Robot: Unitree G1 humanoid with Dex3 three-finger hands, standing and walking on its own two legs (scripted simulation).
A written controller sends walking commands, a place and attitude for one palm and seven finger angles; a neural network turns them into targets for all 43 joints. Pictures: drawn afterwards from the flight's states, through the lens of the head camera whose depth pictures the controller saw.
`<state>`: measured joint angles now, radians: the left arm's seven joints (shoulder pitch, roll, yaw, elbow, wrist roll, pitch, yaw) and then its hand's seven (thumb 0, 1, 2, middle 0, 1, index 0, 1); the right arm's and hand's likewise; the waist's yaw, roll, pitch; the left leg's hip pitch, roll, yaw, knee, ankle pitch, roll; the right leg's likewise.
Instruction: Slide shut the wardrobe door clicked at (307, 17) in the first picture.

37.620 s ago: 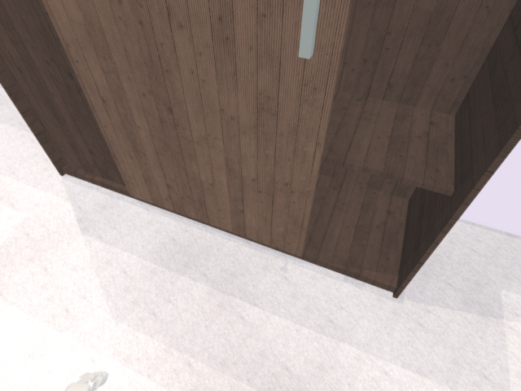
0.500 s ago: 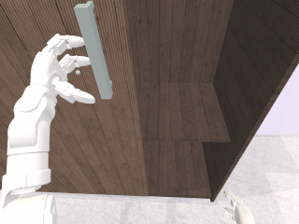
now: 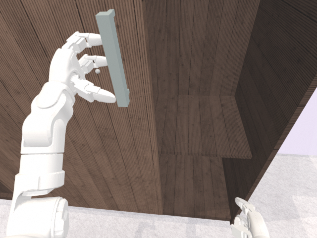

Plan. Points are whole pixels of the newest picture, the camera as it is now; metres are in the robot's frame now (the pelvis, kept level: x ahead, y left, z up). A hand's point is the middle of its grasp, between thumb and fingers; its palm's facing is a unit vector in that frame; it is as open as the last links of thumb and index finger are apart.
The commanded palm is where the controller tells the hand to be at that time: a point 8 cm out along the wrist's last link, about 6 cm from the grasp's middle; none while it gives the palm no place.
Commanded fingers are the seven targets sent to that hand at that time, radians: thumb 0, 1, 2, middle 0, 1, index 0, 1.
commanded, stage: feel for the door with the fingertips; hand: left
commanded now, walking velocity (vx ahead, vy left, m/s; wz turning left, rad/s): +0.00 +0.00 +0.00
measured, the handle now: (118, 62) +0.43 +0.12 +0.27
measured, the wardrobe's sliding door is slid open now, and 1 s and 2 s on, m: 0.40 0.40 0.40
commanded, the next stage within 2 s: slide the fingers in behind the handle in 0.40 s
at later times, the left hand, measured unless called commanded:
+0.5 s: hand (93, 67) +0.39 +0.17 +0.28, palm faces -0.03 -1.00 -0.04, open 14.0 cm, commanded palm +0.37 +0.22 +0.27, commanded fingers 0.00 -0.50 0.30 -0.30 -1.20 -0.30 -1.20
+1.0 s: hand (100, 75) +0.38 +0.15 +0.27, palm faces -0.03 -1.00 -0.05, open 14.0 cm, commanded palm +0.36 +0.20 +0.27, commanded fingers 0.00 -0.50 0.30 -0.30 -1.20 -0.30 -1.20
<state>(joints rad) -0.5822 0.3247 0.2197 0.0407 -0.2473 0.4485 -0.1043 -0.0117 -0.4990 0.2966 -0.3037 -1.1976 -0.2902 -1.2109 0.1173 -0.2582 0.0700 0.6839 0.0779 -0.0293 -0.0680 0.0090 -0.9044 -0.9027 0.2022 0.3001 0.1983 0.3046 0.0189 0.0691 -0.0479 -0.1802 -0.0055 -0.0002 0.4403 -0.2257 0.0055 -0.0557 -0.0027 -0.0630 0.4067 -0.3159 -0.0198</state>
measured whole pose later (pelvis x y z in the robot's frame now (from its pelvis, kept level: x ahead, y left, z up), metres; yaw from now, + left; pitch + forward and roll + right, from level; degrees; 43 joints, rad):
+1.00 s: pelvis +0.00 +0.01 +0.00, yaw +0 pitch -1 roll +0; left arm -0.66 0.33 0.20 0.21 -0.23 0.45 -0.12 -0.01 -0.50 0.30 -0.31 -1.24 -0.30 -1.20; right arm 0.17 -0.26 0.06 0.68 0.08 -0.03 -0.07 0.01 -0.90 -0.90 0.20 0.30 0.20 0.30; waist 0.01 0.07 -0.05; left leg -0.20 -0.01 0.00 0.44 -0.22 0.02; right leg -0.07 -0.01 -0.06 0.40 -0.31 -0.01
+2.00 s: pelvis +0.00 -0.01 +0.00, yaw +0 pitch -1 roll +0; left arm -0.60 0.40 0.26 0.18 -0.26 0.46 -0.19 -0.01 -0.50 0.30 -0.30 -1.20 -0.30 -1.20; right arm 0.14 -0.29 0.06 0.67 0.08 0.00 -0.08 0.01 -0.90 -0.90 0.20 0.30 0.20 0.30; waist 0.00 0.07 -0.05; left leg -0.19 0.00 -0.01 0.42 -0.21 0.00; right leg -0.07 0.01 -0.07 0.39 -0.30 -0.03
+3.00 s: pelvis +0.00 +0.00 +0.00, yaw +0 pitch -1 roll +0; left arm -0.52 0.40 0.26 0.08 -0.28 0.50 -0.21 -0.01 -0.50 0.30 -0.30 -1.20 -0.30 -1.20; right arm 0.12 -0.29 0.07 0.65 0.09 0.00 -0.08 0.01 -0.90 -0.90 0.20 0.30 0.20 0.30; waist 0.01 0.08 -0.06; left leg -0.20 -0.01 0.00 0.44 -0.22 0.01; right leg -0.07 -0.01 -0.06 0.40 -0.31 -0.02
